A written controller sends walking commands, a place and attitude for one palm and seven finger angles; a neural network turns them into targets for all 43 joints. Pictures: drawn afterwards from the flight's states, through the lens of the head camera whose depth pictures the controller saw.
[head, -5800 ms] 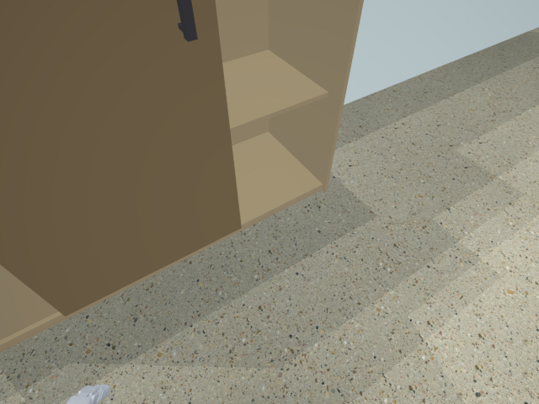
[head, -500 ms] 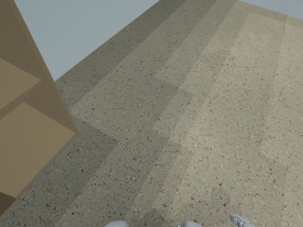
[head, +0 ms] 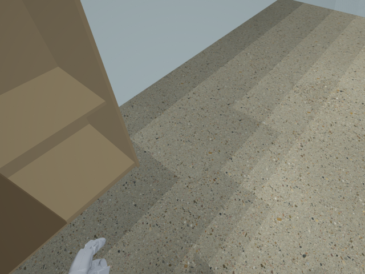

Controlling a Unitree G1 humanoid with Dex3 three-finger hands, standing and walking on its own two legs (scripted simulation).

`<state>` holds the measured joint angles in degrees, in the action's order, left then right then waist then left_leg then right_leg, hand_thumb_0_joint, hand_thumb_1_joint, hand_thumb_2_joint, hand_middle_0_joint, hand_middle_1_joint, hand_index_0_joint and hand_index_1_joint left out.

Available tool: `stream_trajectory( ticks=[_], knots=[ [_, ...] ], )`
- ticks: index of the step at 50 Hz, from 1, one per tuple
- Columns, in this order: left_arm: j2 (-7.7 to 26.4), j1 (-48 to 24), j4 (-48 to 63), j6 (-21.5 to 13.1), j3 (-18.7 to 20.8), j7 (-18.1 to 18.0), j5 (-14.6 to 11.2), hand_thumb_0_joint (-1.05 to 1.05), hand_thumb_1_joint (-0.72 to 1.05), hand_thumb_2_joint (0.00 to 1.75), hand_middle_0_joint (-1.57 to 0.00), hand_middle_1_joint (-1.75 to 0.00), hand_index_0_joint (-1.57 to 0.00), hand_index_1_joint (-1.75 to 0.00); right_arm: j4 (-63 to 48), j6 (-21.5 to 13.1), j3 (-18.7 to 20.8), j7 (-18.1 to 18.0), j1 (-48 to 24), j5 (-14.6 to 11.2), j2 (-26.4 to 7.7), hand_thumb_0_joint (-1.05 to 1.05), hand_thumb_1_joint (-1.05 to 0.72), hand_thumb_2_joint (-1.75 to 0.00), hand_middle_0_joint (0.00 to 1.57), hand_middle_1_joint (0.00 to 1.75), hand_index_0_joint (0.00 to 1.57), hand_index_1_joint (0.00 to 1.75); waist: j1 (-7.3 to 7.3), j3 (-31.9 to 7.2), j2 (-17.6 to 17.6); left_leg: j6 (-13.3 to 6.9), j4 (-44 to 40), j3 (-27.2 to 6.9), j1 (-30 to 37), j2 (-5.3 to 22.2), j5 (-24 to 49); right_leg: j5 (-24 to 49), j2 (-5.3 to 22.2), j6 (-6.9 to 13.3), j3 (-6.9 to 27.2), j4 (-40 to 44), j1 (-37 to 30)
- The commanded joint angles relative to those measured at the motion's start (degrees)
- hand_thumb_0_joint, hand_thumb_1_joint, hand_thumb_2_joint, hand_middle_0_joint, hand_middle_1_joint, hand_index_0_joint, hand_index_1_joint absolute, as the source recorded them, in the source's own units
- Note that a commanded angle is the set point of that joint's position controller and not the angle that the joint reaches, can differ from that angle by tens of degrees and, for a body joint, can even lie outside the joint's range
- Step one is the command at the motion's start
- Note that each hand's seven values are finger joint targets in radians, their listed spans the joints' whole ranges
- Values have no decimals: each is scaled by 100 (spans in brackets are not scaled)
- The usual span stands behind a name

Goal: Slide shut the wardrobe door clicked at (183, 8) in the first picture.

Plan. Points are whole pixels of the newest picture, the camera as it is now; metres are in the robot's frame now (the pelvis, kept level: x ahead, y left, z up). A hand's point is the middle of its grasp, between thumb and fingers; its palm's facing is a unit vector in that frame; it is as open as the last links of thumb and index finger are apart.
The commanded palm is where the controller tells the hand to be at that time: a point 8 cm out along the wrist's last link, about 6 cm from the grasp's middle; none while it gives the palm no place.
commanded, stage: turn to face it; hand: left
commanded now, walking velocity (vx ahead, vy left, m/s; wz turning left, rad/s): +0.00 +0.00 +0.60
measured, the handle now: out of the picture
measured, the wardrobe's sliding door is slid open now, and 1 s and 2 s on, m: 0.48 0.48 0.48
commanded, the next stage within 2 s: take the last steps up to it in 1.24 s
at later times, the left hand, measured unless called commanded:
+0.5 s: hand out of the picture -0.07 +0.28 -0.18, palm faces +0.36 -0.89 -0.27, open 7.4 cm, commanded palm none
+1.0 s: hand out of the picture +0.00 +0.29 -0.13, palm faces +0.56 -0.78 -0.28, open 7.4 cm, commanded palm none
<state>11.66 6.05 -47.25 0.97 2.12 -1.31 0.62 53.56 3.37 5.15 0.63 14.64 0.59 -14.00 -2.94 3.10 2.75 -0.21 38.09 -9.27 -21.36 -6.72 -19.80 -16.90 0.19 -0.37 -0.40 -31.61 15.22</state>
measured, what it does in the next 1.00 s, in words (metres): steps on the spot, turning left: left foot, then right foot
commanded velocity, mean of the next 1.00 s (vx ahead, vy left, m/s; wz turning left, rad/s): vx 0.00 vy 0.00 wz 0.57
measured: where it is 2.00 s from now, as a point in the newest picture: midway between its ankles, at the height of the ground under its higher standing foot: outside the picture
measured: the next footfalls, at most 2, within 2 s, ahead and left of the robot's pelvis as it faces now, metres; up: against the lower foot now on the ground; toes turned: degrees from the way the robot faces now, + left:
left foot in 0.40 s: +0.00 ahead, +0.15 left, +0.00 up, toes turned +22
right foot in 1.00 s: +0.10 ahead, -0.04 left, +0.00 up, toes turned +38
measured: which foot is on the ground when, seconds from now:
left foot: up 0.00-0.38, down 0.40-1.00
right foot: down 0.00-0.40, up 0.42-0.98, down 1.00-1.00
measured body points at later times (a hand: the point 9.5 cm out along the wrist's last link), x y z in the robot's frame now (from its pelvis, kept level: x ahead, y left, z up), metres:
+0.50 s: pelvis -0.02 +0.05 +0.00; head +0.02 +0.09 +0.44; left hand -0.09 +0.32 -0.16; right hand +0.19 -0.16 -0.12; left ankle -0.03 +0.13 -0.73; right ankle -0.01 -0.11 -0.67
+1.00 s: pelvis -0.01 +0.04 +0.00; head +0.02 +0.04 +0.45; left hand -0.03 +0.33 -0.11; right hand +0.16 -0.16 -0.15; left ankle -0.03 +0.13 -0.73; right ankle +0.07 -0.06 -0.73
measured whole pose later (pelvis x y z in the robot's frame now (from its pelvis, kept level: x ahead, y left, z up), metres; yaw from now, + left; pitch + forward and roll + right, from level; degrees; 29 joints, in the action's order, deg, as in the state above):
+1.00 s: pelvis -0.01 +0.04 +0.00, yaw +36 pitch +0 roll +0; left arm 12.6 6.2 -47.4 1.6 2.1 -1.4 0.2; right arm 53.8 3.3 4.0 0.5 15.6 0.8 -13.0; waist -2.7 2.7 1.7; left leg -2.4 30.4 -11.2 -17.1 -8.6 -12.1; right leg -17.9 0.3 -3.4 1.7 -31.5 14.9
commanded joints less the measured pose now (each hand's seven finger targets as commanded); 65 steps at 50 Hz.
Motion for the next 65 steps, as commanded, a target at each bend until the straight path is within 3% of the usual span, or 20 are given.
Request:
stream_trajectory(
  ticks=[1,4,14,16,18,19,20,21,22,24,27,30,41,47,48,49,50,51,55,65],
  knots=[
    [1226,267,415,-90,335,-113,7,0,90,90,-20,-30,-20,-30,-524,-53,216,2,-162,84,-663,0,-90,-90,20,30,20,30,208,-323,-1292,271,2877,341,-1205,532,-833,754,2236,844,1617,1661,-516],
    [931,178,378,-158,230,-69,22,0,90,90,-20,-30,-20,-30,-358,1,156,99,-54,74,-546,0,-90,-90,20,30,20,30,111,-70,-1227,433,3273,681,-1212,725,-123,1664,1700,617,374,1367,-494],
    [1373,1007,-18,-76,357,-49,109,0,90,90,-20,-30,-20,-30,-562,-37,-17,138,-1002,2,-417,0,-90,-90,20,30,20,30,551,-243,-1662,423,982,1419,-455,799,-551,2719,2001,719,-282,882,-990],
    [1468,1010,-64,-49,406,-45,116,0,90,90,-20,-30,-20,-30,-570,-88,-39,122,-873,-10,-406,0,-90,-90,20,30,20,30,500,-459,-1619,339,328,1551,-53,735,-481,2912,2077,642,-424,562,-1095],
    [1445,973,-84,-4,423,-17,64,0,90,90,-20,-30,-20,-30,-517,-146,-10,101,-556,16,-567,0,-90,-90,20,30,20,30,306,-600,-1431,240,-801,1615,744,694,386,2632,1937,295,-780,-64,-783],
    [1334,1014,-51,20,401,9,15,0,90,90,-20,-30,-20,-30,-435,-204,67,105,-212,30,-884,0,-90,-90,20,30,20,30,94,-887,-716,94,-1438,1250,1768,985,1295,2100,1800,16,-971,-968,-119],
    [934,983,161,40,329,57,-14,0,90,90,-20,-30,-20,-30,-432,-250,234,84,190,61,-1578,0,-90,-90,20,30,20,30,-122,-1094,1213,-573,-1580,-841,2818,2569,3298,-1019,980,-442,-1130,-2385,1582],
    [856,607,328,93,236,10,46,0,90,90,-20,-30,-20,-30,-272,-229,286,35,575,11,-1830,0,-90,-90,20,30,20,30,-301,-1165,1355,-1129,-1622,-1413,2594,3124,4220,-2300,770,-468,-484,-3152,1975],
    [883,315,288,125,259,-39,34,0,90,90,-20,-30,-20,-30,-215,-244,261,-48,540,6,-1675,0,-90,-90,20,30,20,30,-330,-1092,1244,-1180,-1607,-1289,2322,2934,4028,-2001,807,-425,-97,-3508,2036],
    [913,274,110,86,308,26,17,0,90,90,-20,-30,-20,-30,-399,-256,119,-116,-166,47,-1266,0,-90,-90,20,30,20,30,-18,-516,729,-1003,-1702,-675,1616,2291,3453,-1097,795,-443,31,-3673,1922],
    [928,663,-85,90,326,68,31,0,90,90,-20,-30,-20,-30,-527,-308,29,-112,-508,36,-1074,0,-90,-90,20,30,20,30,221,-585,484,-844,-1804,-305,1471,1905,3290,-534,702,-499,10,-3483,1595],
    [938,532,-59,85,317,46,31,0,90,90,-20,-30,-20,-30,-501,-308,42,-119,-314,22,-1075,0,-90,-90,20,30,20,30,163,-635,198,-937,-1842,-611,1674,1877,3315,-438,615,-546,77,-3174,1630],
    [808,-113,321,50,263,-35,-17,0,90,90,-20,-30,-20,-30,-407,-223,150,-124,47,84,-1046,0,-90,-90,20,30,20,30,20,-642,361,-1136,-1681,-1724,1665,1765,3023,-814,238,-475,292,-1876,1292],
    [793,406,269,-4,242,-94,-59,0,90,90,-20,-30,-20,-30,-450,-167,149,-108,-163,63,-934,0,-90,-90,20,30,20,30,296,-678,423,-862,-1379,-1864,720,1413,2824,-144,-32,-298,214,-121,-266],
    [842,604,222,-39,266,-107,-56,0,90,90,-20,-30,-20,-30,-455,-163,135,-92,-196,28,-875,0,-90,-90,20,30,20,30,395,-748,258,-663,-1199,-1713,388,1239,2343,368,59,-260,216,634,-849],
    [1095,693,202,-84,307,-129,-16,0,90,90,-20,-30,-20,-30,-450,-173,108,-62,-102,-27,-651,0,-90,-90,20,30,20,30,416,-723,-345,-354,-687,-1323,-388,920,1271,460,696,-92,808,1234,-1579],
    [1500,674,260,-122,388,-157,62,0,90,90,-20,-30,-20,-30,-541,-192,71,-54,55,-60,-332,0,-90,-90,20,30,20,30,386,-723,-1730,77,497,-148,-1267,167,-574,866,2163,493,2255,1615,-1958],
    [1594,665,337,-61,346,-124,57,0,90,90,-20,-30,-20,-30,-589,-158,140,-69,83,40,-528,0,-90,-90,20,30,20,30,362,-638,-1381,155,1698,221,-1076,93,-1316,1002,2763,992,2279,1620,-1081],
    [938,30,373,-105,238,-92,24,0,90,90,-20,-30,-20,-30,-279,15,142,56,147,77,-497,0,-90,-90,20,30,20,30,25,-17,-1039,236,3161,445,-881,570,-218,710,1622,729,900,1598,11],
    [1315,1167,-284,-106,351,-59,137,0,90,90,-20,-30,-20,-30,-280,-100,-95,-1,-631,-31,-236,0,-90,-90,20,30,20,30,553,-349,-1637,310,526,1182,-32,563,-832,2980,1763,887,400,868,-934]
  ],
)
